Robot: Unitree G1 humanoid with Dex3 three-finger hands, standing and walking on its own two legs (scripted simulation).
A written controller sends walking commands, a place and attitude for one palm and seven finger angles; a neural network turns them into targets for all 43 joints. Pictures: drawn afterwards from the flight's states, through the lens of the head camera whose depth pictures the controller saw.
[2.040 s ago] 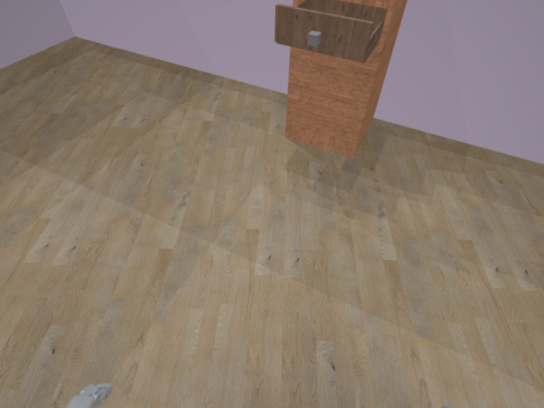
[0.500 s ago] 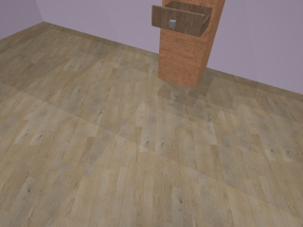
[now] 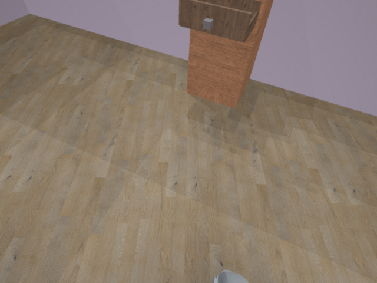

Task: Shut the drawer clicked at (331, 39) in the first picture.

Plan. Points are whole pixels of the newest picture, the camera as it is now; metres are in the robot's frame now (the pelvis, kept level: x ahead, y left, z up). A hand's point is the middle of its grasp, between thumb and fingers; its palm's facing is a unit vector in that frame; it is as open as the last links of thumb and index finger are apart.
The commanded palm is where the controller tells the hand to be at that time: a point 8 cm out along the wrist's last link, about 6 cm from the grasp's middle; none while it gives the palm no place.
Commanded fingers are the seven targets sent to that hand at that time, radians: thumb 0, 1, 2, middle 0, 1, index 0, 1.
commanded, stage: walk to a spot facing it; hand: left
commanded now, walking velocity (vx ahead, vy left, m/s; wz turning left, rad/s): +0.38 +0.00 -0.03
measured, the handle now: (209, 22) +1.30 -0.08 -0.04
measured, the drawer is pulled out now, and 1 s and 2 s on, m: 0.24 0.24 0.24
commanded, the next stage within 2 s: turn to face it in 1.22 s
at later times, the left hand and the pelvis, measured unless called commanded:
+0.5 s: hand (132, 268) +0.19 +0.14 -0.18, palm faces +0.13 -0.98 -0.16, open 7.3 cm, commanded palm none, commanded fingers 0.00 0.90 0.90 -0.20 -0.30 -0.20 -0.30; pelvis +0.20 -0.04 +0.00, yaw +4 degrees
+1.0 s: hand (123, 176) +0.44 +0.21 -0.17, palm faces +0.08 -0.98 -0.17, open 7.4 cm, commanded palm none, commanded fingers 0.00 0.90 0.90 -0.20 -0.30 -0.20 -0.30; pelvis +0.40 +0.03 +0.00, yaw +1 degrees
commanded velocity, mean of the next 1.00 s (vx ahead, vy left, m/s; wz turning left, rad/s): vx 0.37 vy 0.00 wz -0.04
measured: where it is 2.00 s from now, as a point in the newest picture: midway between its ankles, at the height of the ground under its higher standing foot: (189, 208)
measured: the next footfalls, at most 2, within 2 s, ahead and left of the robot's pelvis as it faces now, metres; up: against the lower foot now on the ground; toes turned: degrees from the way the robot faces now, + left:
right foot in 0.14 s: +0.22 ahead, -0.14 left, +0.00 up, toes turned -8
left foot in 0.62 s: +0.38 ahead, +0.11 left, +0.00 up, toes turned +14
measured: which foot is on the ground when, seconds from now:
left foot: down 0.00-0.16, up 0.18-0.60, down 0.62-1.00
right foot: up 0.00-0.12, down 0.14-0.64, up 0.66-1.00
